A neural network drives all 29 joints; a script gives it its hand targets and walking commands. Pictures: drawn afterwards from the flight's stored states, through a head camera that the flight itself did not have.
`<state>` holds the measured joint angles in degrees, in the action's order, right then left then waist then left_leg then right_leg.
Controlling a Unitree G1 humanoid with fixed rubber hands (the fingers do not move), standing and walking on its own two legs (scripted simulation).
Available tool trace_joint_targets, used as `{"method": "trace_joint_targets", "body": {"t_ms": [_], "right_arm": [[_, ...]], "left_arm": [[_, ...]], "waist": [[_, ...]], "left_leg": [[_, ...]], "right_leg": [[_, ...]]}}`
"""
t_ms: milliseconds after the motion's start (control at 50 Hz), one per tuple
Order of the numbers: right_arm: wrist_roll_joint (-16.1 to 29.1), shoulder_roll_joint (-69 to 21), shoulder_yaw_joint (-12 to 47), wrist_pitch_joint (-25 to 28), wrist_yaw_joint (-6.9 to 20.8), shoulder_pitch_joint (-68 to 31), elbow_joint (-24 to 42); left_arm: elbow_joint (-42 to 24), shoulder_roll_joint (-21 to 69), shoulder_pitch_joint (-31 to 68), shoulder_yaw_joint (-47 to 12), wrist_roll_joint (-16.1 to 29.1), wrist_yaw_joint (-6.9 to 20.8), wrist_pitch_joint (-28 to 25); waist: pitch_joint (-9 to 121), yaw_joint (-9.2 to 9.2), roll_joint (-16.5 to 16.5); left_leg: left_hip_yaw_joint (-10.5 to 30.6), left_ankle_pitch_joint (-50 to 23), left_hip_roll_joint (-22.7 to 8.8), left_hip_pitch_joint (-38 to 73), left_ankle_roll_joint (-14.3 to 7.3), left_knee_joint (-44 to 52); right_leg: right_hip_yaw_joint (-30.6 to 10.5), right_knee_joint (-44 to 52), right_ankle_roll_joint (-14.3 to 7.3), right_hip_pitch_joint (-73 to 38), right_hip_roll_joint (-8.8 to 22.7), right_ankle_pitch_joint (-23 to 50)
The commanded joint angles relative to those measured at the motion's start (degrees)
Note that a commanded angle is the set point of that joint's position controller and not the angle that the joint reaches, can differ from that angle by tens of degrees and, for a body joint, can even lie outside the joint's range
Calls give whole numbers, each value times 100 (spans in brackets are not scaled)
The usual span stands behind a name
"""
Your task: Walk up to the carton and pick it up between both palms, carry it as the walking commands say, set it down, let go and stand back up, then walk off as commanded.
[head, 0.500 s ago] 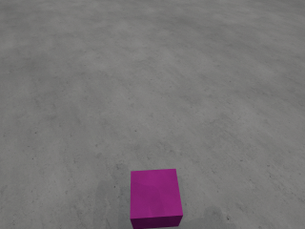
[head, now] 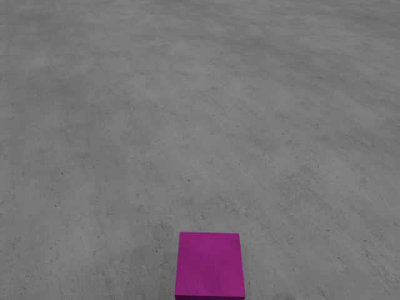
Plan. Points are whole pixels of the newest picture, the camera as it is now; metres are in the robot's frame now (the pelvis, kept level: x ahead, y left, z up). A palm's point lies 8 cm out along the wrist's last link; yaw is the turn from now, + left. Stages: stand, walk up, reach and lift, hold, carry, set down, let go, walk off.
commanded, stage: walk up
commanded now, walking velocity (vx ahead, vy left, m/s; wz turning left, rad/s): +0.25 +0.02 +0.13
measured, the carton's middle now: (208, 271) +0.43 +0.00 -0.66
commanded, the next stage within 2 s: stand in 1.00 s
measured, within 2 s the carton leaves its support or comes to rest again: neither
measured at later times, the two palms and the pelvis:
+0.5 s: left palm out of the picture +0.10 +0.25 -0.14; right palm out of the picture +0.03 -0.25 -0.14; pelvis +0.03 +0.00 -0.01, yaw +1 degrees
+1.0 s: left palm out of the picture +0.03 +0.20 -0.15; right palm out of the picture +0.05 -0.25 -0.14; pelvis +0.02 -0.03 +0.00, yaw +2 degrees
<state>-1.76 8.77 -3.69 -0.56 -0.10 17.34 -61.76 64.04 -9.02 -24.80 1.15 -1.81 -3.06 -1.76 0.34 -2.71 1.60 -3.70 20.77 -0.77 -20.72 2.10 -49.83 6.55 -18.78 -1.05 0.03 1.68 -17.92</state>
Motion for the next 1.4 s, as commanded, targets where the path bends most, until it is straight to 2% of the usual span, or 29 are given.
{"method": "trace_joint_targets", "body": {"t_ms": [0,60,80,100,120,140,160,220,300,340,380,480,500,520,540,560,600,660,720,800,820,860,960,1180,1200,1220,1260,1320,1380], "right_arm": [[-21,194,51,141,72,-556,512],[51,78,214,122,-35,-508,471],[95,90,171,137,-84,-225,453],[103,398,80,180,-150,426,391],[25,904,-75,204,-218,856,304],[-28,1295,-132,225,-256,1250,257],[61,1390,-175,212,-281,1469,256],[40,982,-112,148,-362,376,445],[31,890,-90,106,-346,-36,539],[14,1024,-112,82,-339,-25,546],[38,1236,-166,76,-351,64,538],[37,1221,-178,-33,-200,-295,550],[45,1092,-137,-73,-172,-190,492],[54,743,-44,-96,-158,90,451],[39,361,58,-112,-169,217,625],[38,502,38,-230,-192,-24,633],[68,704,-20,-257,-103,223,350],[93,800,-66,-212,-120,247,308],[141,493,103,-171,-114,72,314],[171,376,165,-35,-195,339,203],[133,565,135,38,-222,399,180],[163,984,65,131,-173,111,213],[185,547,150,153,-195,87,119],[161,433,206,172,-195,253,73],[697,1077,241,-35,-206,-1758,2083],[734,746,450,-468,-255,-3299,3043],[487,1347,346,-1472,-170,-2332,3027],[496,1223,276,-2844,-121,-1415,2611],[583,776,481,-3518,-107,-685,2637]], "left_arm": [[-190,-589,-144,34,67,-28,-122],[64,-552,-435,15,114,-31,-80],[143,-584,-460,61,115,-23,-34],[113,-681,-336,135,175,6,23],[-5,-482,-417,67,163,16,31],[-197,-118,-488,63,138,14,59],[-290,-343,-411,243,131,-7,177],[-392,-523,21,313,2,64,384],[-567,-383,118,261,-39,190,607],[-743,-406,415,246,-19,233,638],[-923,-529,718,298,27,247,653],[-846,-575,455,251,116,209,475],[-774,-680,314,264,100,180,383],[-747,-969,186,310,52,147,271],[-861,-1457,222,405,-30,131,163],[-928,-1520,576,371,-48,136,161],[-1101,-1051,1412,234,-4,134,153],[-1131,-1147,1188,280,100,57,117],[-880,-760,862,191,4,96,65],[-566,-910,823,214,103,117,111],[-549,-706,717,136,122,126,87],[-603,-320,766,17,223,106,110],[-322,-521,787,55,190,144,121],[-108,-486,580,31,163,124,118],[-2119,-701,2591,-288,686,119,266],[-3510,-937,4432,-245,704,130,704],[-3066,-1164,3495,-97,743,145,1625],[-2373,-968,2481,-346,775,283,3004],[-2389,-718,1682,-141,607,361,3669]], "waist": [[-1306,11,305],[-1027,107,610],[-801,285,781],[-377,599,878],[-20,750,209],[336,727,-1297],[796,843,-1415],[148,491,-735],[11,279,-1185],[-105,284,-1297],[-201,308,-1280],[17,167,-1583],[11,104,-1190],[-24,116,-209],[-79,138,1477],[-172,178,1682],[-553,530,1411],[-275,510,694],[55,255,956],[-60,431,710],[-19,374,428],[-178,217,-989],[-462,172,-454],[-517,186,-247],[128,345,-511],[460,263,-569],[421,139,-521],[-36,163,-266],[1001,174,96]], "left_leg": [[206,-460,-308,-1048,105,183],[-215,-400,-3,105,76,1555],[-331,-917,52,690,93,2121],[-504,-1789,-86,1623,141,2612],[-41,-3368,-696,2486,-3,2308],[1756,-6064,-2304,2855,-644,2482],[2446,-6492,-2988,2480,-1398,2687],[1784,-4238,-2356,1091,-1278,2892],[1190,-1879,-1768,219,-971,3370],[1146,-1464,-1775,174,-927,3521],[1192,-2493,-1919,288,-969,3381],[789,-1139,-1400,37,-650,3104],[588,-833,-1103,-167,-503,2619],[188,-416,-605,-456,-328,1723],[60,824,-85,-1060,-67,709],[457,1037,-224,-528,-15,-18],[559,159,-196,-70,-78,-459],[482,558,-56,-368,128,-873],[326,358,-59,232,-62,672],[50,-812,-44,1293,-184,3128],[349,-1239,-426,1680,-258,3359],[1007,-2517,-1122,1535,-536,3320],[593,-1704,-631,1212,-413,3426],[648,-1267,-627,1114,-369,3394],[181,686,-78,-1036,-200,2187],[190,840,-153,-980,-317,2297],[135,1282,-92,-1447,-490,2435],[289,587,-135,-1774,-466,2370],[552,-1726,102,-1144,-566,1779]], "right_leg": [[-1016,1347,-547,543,1618,-108],[-179,-4,-311,605,1072,4119],[3,-529,-195,704,892,4684],[295,-1086,-26,1069,551,3910],[234,-1678,165,1834,350,2364],[22,-2712,405,2649,16,-1139],[-657,-3835,422,2353,73,-2009],[-894,-4448,457,2508,391,-1303],[-580,-4026,445,2276,338,-394],[-536,-3584,435,2300,312,-328],[-604,-3225,443,2332,306,-520],[-168,-1259,275,1123,79,110],[-201,-641,259,725,186,393],[-670,-41,230,468,708,595],[-2288,562,-40,891,2095,895],[-2576,950,-563,1962,2431,575],[-1573,1077,-369,2467,1550,-547],[-1102,-62,-702,1451,1653,3912],[-1140,343,-712,957,1339,1902],[-1094,-233,-532,929,1186,2273],[-981,-458,-291,1169,978,2086],[-304,-345,161,1441,210,586],[-570,-70,80,757,498,1351],[-660,44,78,868,558,1337],[-488,-1094,-289,1982,-89,-709],[-418,-1360,-161,1913,-40,-622],[-121,-1462,-23,1682,-98,-682],[-354,-1578,-79,1697,-126,130],[-654,-1648,-111,1841,-234,1794]]}}
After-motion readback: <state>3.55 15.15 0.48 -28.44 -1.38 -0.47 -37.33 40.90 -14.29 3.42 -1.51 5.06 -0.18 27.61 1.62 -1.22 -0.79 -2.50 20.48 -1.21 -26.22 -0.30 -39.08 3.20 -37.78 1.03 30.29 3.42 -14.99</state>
